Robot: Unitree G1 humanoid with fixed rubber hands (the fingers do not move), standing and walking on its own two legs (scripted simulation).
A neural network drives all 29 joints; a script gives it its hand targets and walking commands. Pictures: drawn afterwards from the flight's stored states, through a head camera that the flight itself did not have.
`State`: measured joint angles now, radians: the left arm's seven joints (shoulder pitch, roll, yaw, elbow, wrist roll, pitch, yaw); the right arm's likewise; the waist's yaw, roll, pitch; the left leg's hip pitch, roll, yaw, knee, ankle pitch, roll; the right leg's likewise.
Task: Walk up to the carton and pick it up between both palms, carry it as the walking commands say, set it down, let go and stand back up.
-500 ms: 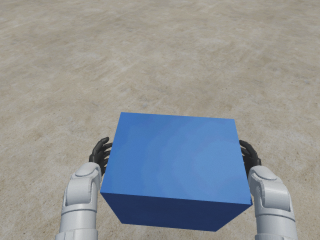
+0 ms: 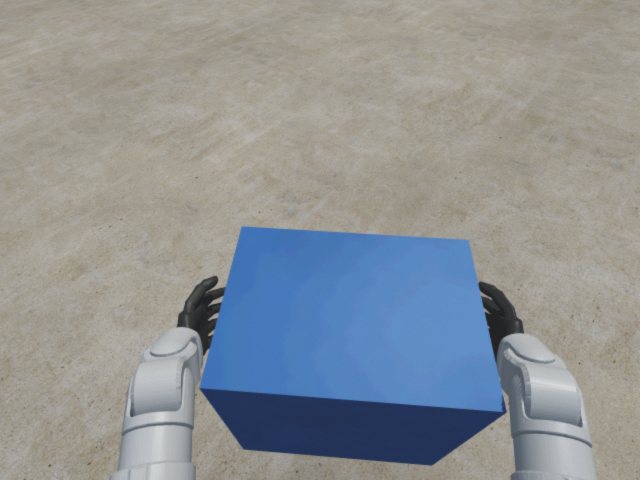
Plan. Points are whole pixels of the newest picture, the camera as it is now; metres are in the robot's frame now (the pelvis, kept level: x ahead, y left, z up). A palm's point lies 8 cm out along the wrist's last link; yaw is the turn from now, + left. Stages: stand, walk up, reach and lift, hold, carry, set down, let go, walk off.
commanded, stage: hold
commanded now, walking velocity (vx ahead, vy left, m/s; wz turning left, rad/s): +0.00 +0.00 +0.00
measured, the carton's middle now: (344, 355) +0.28 +0.00 -0.04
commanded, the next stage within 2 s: carry in 0.50 s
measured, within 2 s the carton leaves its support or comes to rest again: neither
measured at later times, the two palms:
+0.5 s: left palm (193, 336) +0.27 +0.19 +0.03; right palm (504, 343) +0.27 -0.20 +0.03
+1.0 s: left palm (209, 323) +0.28 +0.17 +0.05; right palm (535, 402) +0.19 -0.21 +0.03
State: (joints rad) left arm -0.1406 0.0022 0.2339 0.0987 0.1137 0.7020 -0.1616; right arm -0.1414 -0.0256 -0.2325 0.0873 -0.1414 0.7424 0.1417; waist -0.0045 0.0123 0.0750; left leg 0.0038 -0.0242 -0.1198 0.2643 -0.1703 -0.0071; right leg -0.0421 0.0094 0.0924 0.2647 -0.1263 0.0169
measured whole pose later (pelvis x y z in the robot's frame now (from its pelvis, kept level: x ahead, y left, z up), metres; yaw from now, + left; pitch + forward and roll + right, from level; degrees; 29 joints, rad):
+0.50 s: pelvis +0.00 +0.00 +0.00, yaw +0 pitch -5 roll +0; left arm -0.13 0.01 0.22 0.08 0.11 0.70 -0.16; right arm -0.13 -0.03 -0.23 0.08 -0.14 0.74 0.14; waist -0.01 0.01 0.06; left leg -0.03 -0.03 -0.12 0.29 -0.18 -0.01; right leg -0.07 0.01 0.09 0.29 -0.14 0.02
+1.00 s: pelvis -0.01 +0.04 -0.03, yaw -11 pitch +5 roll +1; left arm -0.08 -0.03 0.23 -0.32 -0.02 1.12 -0.05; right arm -0.04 -0.05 -0.21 -0.35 0.01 1.15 0.02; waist 0.01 0.03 -0.11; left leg -0.51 0.01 0.07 0.96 -0.51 -0.02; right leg -0.47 -0.01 -0.07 0.68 -0.29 -0.05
